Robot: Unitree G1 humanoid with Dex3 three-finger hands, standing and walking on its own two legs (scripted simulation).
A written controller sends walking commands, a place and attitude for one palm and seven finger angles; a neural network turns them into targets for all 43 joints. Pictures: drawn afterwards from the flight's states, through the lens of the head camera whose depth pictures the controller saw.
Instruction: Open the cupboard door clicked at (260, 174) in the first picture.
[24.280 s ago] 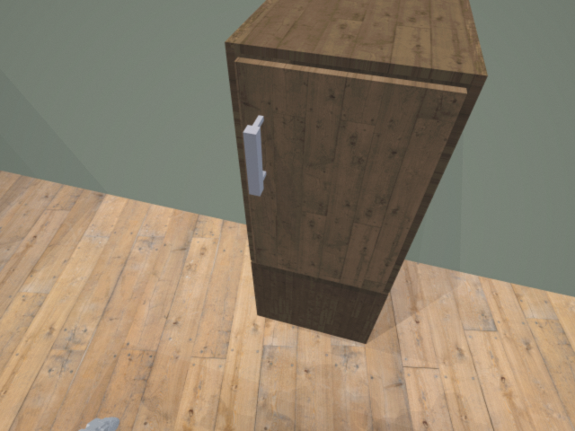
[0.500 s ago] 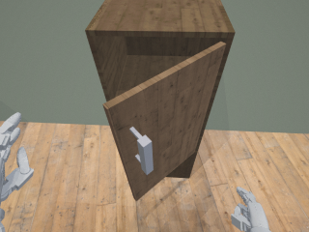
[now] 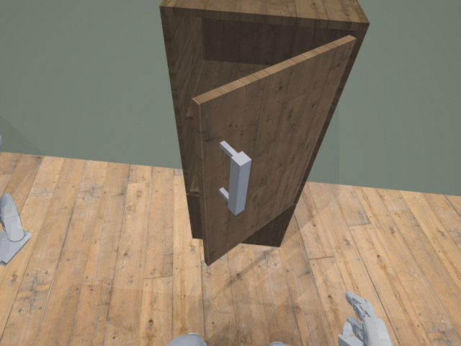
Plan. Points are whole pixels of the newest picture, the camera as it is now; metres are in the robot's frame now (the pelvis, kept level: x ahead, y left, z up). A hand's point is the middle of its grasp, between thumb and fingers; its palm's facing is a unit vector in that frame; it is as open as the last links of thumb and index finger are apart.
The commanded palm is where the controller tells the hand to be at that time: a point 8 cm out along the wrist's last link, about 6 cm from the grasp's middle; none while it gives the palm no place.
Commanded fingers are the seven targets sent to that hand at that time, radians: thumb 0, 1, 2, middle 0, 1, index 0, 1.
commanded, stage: step back with the hand held close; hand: left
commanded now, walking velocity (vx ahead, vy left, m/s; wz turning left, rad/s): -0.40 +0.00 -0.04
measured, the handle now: (231, 178) +0.39 +0.03 +0.07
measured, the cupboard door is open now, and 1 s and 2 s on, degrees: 43 43 43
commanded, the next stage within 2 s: stop stepping back and stand still in 0.56 s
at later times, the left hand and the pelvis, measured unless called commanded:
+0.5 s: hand (0, 300) +0.14 +0.24 +0.18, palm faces +0.42 -0.78 -0.46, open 7.5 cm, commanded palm +0.08 +0.28 +0.20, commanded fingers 0.00 0.90 0.90 -0.20 -0.30 -0.20 -0.30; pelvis -0.07 -0.01 +0.01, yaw -2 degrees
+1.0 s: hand out of the picture +0.03 +0.24 +0.17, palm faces +0.34 -0.79 -0.52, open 7.4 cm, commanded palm -0.01 +0.28 +0.20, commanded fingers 0.00 0.90 0.90 -0.20 -0.30 -0.20 -0.30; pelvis -0.17 -0.01 +0.02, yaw -4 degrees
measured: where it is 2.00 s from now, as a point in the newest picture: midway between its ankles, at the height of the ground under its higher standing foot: outside the picture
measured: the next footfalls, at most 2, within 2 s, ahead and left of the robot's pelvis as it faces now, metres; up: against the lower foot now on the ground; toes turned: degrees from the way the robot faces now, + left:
right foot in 0.44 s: -0.10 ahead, -0.11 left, +0.00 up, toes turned +0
left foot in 0.64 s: -0.06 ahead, +0.09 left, +0.00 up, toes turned +0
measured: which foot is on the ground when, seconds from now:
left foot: down 0.00-0.44, up 0.46-0.62, down 0.64-0.94, up 0.96-1.00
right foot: down 0.00-0.22, up 0.24-0.42, down 0.44-0.68, up 0.70-0.90, down 0.92-1.00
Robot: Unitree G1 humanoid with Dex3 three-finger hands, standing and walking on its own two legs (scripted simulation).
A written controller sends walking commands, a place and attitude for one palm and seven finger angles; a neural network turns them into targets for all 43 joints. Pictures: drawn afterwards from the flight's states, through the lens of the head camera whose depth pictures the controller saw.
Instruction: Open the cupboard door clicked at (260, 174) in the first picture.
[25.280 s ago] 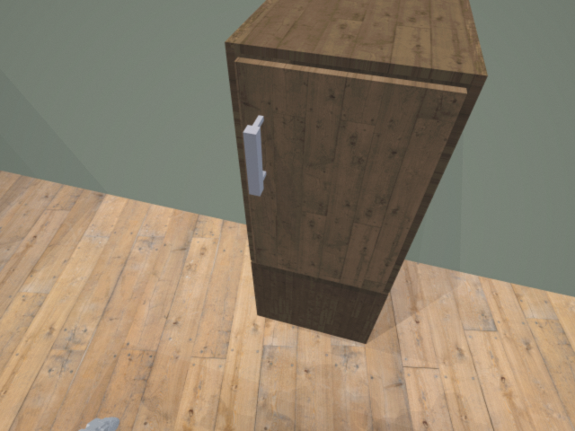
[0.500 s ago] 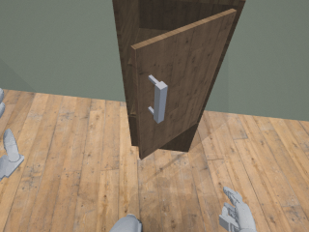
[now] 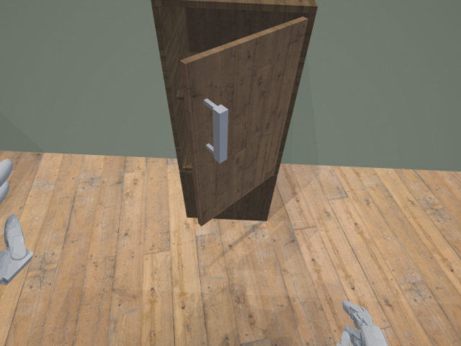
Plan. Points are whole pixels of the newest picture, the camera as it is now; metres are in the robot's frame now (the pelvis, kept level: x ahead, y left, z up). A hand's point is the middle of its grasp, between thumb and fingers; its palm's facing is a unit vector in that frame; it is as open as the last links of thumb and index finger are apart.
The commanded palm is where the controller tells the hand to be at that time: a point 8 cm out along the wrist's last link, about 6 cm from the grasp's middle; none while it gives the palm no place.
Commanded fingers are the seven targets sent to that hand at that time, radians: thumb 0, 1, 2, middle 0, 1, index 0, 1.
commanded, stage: stop stepping back and stand still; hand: left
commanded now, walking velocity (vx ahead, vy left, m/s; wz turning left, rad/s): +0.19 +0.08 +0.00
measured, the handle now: (214, 131) +0.56 +0.08 +0.05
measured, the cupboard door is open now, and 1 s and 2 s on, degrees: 43 43 43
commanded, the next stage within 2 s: let the arm hang, fingers relaxed in 0.54 s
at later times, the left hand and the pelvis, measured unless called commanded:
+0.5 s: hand (6, 268) +0.17 +0.28 +0.15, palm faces +0.41 -0.78 -0.47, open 7.5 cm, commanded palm +0.12 +0.32 +0.18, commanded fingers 0.00 0.90 0.90 -0.20 -0.30 -0.20 -0.30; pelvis -0.02 +0.02 +0.00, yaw +0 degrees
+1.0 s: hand out of the picture -0.04 +0.20 -0.18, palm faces +0.02 -0.98 -0.17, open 7.1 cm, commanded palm none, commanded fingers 0.00 0.90 0.90 -0.20 -0.30 -0.20 -0.30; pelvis -0.04 +0.02 +0.00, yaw +2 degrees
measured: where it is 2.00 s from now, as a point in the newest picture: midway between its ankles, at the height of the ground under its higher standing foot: outside the picture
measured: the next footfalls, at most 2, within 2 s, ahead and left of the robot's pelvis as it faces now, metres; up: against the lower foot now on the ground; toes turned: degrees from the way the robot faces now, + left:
left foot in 0.16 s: +0.03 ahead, +0.12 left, +0.00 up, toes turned +4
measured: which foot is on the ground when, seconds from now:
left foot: up 0.00-0.14, down 0.16-1.00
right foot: down 0.00-1.00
